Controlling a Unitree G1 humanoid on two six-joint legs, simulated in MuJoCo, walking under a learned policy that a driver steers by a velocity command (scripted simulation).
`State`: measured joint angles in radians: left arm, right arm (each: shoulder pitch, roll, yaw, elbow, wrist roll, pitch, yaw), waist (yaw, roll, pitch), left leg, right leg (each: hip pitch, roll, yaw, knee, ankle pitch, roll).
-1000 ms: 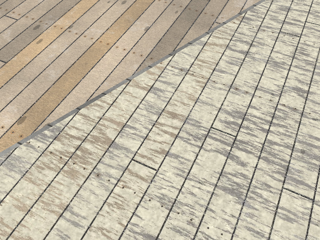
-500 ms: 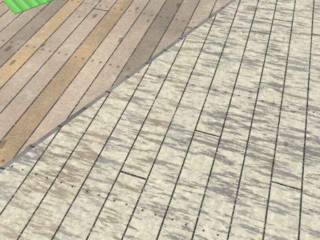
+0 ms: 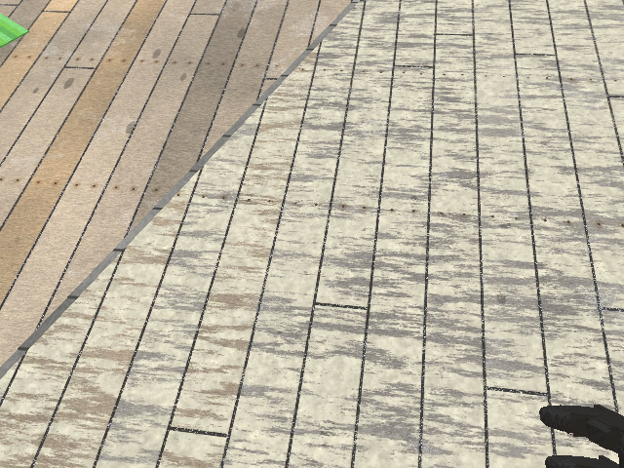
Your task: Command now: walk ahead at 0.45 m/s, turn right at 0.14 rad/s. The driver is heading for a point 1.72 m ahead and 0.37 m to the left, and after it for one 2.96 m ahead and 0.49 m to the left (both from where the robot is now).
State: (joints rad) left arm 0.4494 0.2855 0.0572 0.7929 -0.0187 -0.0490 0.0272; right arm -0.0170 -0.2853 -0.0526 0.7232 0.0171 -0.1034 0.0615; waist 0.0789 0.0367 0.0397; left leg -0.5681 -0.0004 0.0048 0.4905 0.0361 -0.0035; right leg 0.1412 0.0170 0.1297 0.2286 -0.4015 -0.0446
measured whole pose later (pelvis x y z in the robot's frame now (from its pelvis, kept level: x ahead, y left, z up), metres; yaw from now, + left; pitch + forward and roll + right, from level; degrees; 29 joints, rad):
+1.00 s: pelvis +0.55 +0.08 +0.00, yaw +27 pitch +2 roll -2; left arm 0.40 0.31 0.07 0.85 -0.03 -0.07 0.00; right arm 0.02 -0.26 -0.03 0.61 0.01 -0.04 0.06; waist 0.10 0.03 0.05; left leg -0.54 0.03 0.01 0.57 -0.11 0.07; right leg 0.10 -0.03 -0.21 0.27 -0.39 0.05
